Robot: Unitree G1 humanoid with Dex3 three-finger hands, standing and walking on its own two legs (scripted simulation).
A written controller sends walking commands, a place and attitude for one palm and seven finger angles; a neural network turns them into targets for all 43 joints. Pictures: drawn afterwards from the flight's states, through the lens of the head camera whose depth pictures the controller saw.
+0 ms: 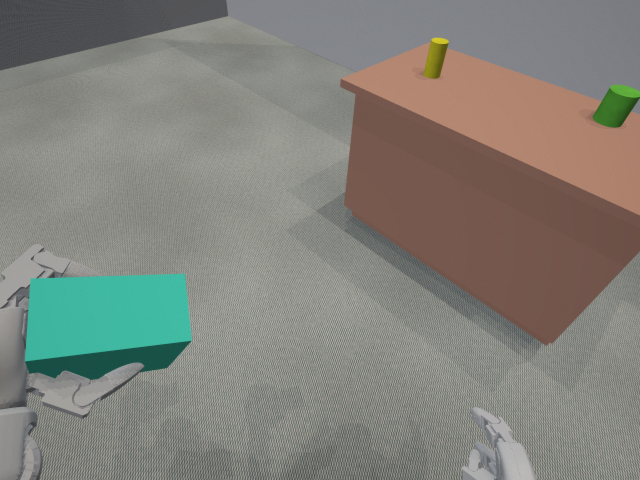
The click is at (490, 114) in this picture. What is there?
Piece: table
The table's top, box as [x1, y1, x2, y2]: [340, 42, 639, 227]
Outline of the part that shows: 341,78 341,87 639,227 639,114 631,111 620,127 613,128 601,125 594,121 592,118 592,115 601,101 448,48 446,51 440,76 435,79 427,78 423,75 423,70 430,42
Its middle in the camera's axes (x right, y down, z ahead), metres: +0.62 -0.40 +1.23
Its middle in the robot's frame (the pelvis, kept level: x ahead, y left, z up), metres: +1.21 -0.56 -0.11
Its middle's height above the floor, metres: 0.66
